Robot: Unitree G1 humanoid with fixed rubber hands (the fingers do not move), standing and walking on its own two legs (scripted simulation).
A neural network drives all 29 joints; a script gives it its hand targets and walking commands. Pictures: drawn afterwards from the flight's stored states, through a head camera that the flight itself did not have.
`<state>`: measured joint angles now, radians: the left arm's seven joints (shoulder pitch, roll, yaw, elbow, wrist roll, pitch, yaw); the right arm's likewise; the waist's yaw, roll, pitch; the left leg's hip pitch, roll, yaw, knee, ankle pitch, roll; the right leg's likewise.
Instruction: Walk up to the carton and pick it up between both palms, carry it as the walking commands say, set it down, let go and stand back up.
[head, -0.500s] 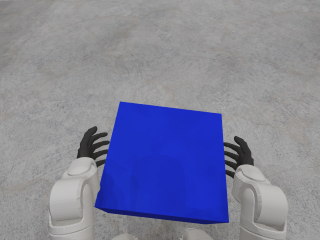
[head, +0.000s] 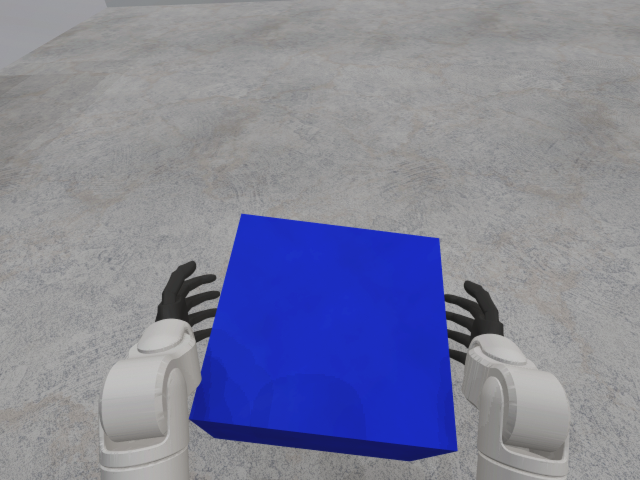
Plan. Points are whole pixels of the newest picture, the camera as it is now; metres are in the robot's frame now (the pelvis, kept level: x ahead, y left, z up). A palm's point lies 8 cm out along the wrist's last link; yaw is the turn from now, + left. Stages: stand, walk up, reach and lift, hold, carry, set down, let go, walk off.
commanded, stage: carry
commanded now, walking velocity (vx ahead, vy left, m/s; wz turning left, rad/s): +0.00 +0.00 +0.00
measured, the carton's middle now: (326, 338) +0.29 -0.01 +0.04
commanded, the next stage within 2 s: none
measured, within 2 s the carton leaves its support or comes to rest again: neither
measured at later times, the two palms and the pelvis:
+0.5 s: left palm (150, 377) +0.20 +0.17 +0.11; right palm (477, 380) +0.20 -0.16 +0.09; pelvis -0.05 +0.01 +0.00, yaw -1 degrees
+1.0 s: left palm (123, 374) +0.21 +0.20 +0.11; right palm (441, 376) +0.21 -0.13 +0.08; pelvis -0.04 +0.04 +0.00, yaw -1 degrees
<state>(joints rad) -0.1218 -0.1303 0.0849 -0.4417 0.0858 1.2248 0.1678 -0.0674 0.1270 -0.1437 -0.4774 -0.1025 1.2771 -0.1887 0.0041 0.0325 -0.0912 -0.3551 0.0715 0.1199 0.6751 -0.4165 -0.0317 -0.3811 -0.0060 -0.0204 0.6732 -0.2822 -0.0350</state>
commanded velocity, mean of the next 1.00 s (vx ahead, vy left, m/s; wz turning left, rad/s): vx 0.09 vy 0.00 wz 0.00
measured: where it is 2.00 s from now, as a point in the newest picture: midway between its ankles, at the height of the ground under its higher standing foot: (314, 478)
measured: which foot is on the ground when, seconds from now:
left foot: down 0.00-1.00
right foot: down 0.00-1.00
